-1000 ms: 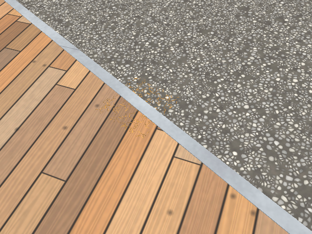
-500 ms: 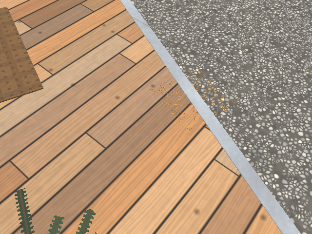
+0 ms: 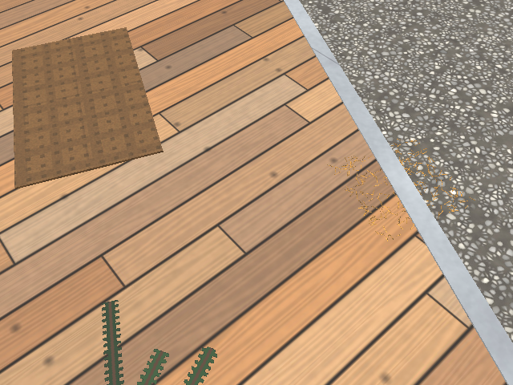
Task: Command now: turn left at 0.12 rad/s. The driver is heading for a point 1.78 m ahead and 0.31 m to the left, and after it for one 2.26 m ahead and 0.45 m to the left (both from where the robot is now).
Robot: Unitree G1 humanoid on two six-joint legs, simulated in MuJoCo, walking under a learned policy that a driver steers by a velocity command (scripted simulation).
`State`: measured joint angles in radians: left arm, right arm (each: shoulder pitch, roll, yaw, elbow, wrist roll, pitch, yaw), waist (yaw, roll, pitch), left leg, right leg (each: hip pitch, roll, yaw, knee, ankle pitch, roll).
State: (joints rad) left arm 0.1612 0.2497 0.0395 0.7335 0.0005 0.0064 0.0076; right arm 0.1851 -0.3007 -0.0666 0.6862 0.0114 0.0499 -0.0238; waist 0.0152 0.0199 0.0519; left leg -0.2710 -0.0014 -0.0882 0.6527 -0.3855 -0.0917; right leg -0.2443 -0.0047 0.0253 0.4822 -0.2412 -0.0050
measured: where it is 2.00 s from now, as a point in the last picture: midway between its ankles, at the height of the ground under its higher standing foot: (282, 339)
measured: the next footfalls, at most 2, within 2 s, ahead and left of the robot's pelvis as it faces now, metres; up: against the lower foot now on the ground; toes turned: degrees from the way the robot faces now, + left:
left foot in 0.04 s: +0.02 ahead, +0.15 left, +0.00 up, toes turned -4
left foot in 1.36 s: +0.44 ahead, +0.12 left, +0.00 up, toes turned +1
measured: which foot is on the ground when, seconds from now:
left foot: up 0.00-0.02, down 0.04-0.90, up 0.92-1.00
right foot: down 0.00-1.00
